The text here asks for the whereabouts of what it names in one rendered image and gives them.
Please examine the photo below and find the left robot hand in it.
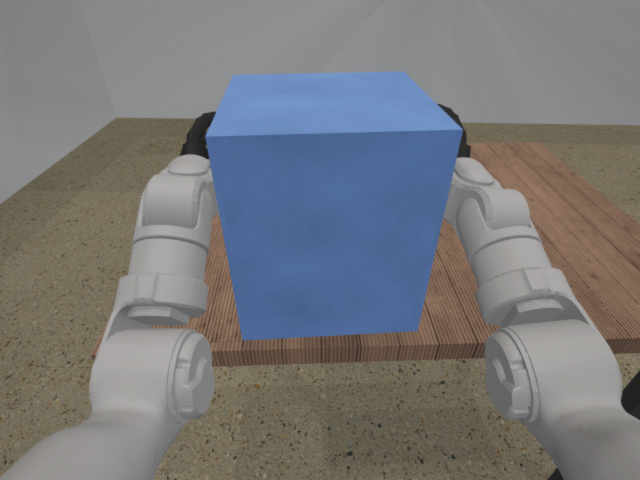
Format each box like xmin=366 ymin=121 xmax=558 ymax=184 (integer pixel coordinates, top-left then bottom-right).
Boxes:
xmin=180 ymin=112 xmax=216 ymax=159

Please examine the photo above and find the robot right upper arm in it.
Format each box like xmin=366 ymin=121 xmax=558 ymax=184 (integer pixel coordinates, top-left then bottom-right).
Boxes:
xmin=485 ymin=319 xmax=640 ymax=480

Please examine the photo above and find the robot left upper arm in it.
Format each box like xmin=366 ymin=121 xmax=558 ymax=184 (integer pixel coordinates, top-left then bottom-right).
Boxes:
xmin=0 ymin=329 xmax=215 ymax=480

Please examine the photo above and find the right robot forearm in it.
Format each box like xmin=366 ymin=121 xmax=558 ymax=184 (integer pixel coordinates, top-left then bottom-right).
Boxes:
xmin=443 ymin=157 xmax=622 ymax=398

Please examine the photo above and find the carton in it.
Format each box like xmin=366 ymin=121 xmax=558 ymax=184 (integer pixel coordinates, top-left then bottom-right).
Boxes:
xmin=205 ymin=71 xmax=463 ymax=341

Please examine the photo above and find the right robot hand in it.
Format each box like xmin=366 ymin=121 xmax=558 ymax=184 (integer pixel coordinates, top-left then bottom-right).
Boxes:
xmin=438 ymin=104 xmax=471 ymax=158

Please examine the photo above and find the table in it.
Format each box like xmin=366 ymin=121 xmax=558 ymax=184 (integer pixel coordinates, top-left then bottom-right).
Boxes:
xmin=91 ymin=142 xmax=640 ymax=480

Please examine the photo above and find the left robot forearm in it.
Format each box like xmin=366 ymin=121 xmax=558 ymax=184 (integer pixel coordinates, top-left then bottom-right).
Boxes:
xmin=89 ymin=154 xmax=219 ymax=406

